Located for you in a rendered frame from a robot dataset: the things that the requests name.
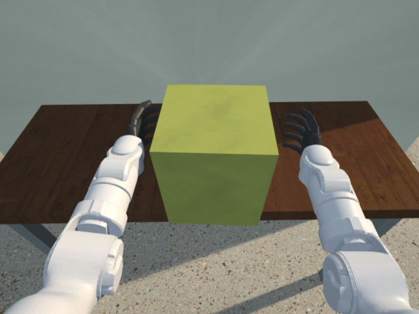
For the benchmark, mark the carton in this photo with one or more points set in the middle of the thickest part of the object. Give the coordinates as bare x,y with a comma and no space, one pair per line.
214,153

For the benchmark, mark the right robot upper arm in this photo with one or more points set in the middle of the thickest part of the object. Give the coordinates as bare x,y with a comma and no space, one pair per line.
365,282

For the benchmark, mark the left robot upper arm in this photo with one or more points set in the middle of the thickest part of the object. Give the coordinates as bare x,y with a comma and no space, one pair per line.
84,267

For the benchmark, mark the right robot forearm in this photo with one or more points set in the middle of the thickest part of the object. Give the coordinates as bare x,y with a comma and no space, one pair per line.
343,226

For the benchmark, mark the left robot forearm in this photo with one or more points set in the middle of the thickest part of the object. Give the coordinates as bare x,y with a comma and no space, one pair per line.
104,207

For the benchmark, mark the table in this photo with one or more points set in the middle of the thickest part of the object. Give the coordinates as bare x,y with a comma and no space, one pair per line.
50,167

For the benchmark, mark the right robot hand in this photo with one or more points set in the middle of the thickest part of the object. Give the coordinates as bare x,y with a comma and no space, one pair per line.
309,130

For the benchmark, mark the left robot hand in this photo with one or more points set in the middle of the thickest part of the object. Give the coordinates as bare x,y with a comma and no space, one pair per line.
138,122

